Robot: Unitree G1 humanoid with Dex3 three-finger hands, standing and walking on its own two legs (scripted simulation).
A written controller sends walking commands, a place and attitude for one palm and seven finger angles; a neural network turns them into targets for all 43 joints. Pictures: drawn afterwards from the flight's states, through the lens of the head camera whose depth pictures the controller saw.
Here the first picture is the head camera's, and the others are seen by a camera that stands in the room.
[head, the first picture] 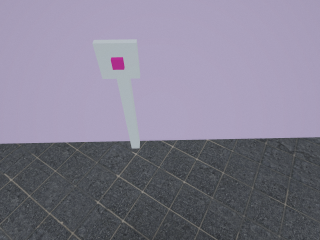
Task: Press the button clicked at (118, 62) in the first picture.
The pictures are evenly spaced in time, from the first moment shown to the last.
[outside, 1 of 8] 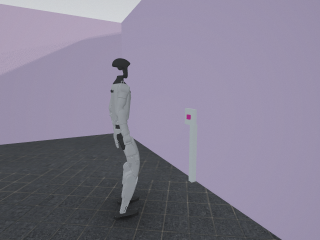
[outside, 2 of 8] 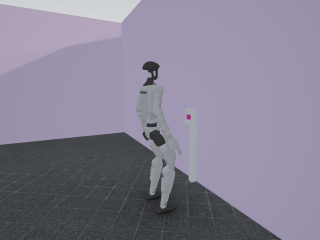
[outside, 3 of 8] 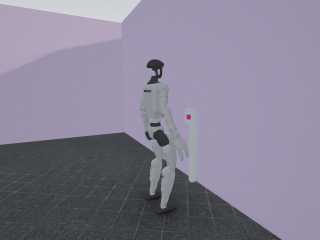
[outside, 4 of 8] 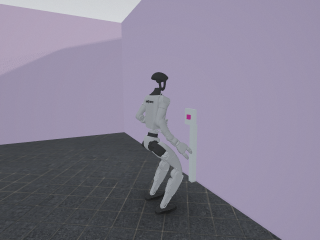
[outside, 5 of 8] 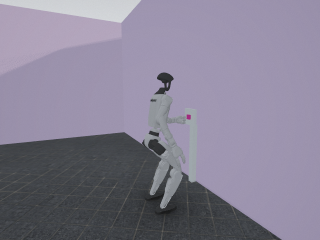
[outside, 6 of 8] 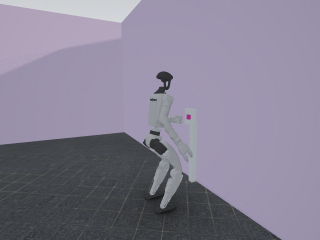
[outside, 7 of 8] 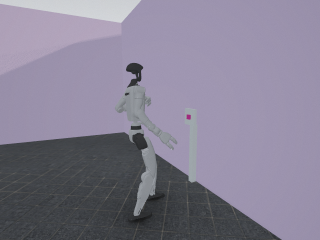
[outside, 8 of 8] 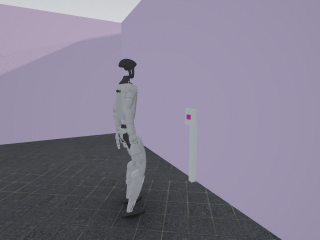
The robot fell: no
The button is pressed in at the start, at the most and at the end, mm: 0 9 0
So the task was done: yes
